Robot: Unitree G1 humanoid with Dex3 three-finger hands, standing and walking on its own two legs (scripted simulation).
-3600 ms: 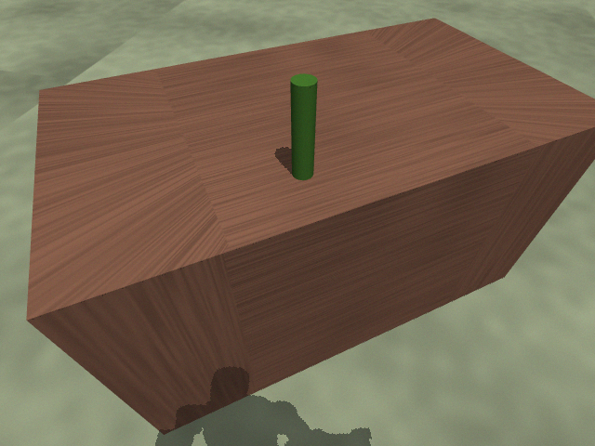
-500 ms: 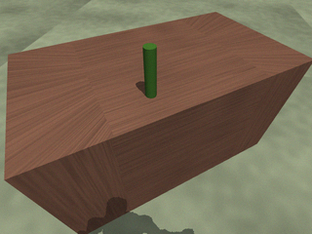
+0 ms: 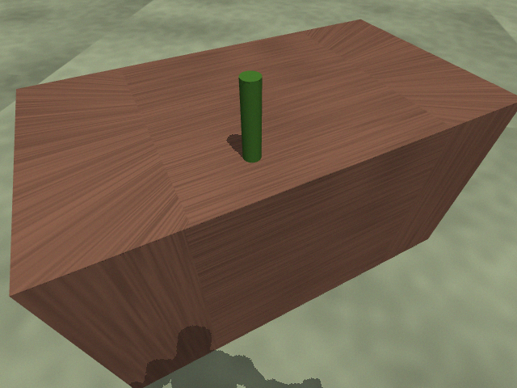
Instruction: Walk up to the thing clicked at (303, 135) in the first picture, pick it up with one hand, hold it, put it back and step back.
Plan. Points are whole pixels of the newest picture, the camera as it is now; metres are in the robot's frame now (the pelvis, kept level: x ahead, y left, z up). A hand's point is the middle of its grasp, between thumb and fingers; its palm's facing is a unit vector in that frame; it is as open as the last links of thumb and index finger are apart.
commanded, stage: stand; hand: right
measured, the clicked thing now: (251, 120) +0.66 +0.03 +0.07
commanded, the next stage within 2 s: walk up in 0.96 s
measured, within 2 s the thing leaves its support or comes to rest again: neither
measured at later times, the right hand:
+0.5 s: hand out of the picture +0.07 -0.25 -0.16, palm faces -0.04 +0.94 -0.33, open 7.4 cm
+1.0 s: hand out of the picture +0.07 -0.25 -0.16, palm faces -0.04 +0.94 -0.33, open 7.4 cm
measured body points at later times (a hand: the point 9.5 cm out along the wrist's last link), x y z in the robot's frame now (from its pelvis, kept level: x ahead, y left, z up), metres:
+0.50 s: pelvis +0.00 +0.00 +0.00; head +0.01 +0.00 +0.45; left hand +0.07 +0.30 -0.13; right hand +0.07 -0.30 -0.13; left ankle -0.01 +0.12 -0.75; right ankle +0.00 -0.13 -0.75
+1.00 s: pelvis +0.00 +0.00 +0.00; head +0.02 +0.00 +0.45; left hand +0.07 +0.30 -0.13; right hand +0.07 -0.30 -0.14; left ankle -0.01 +0.12 -0.75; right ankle -0.01 -0.13 -0.75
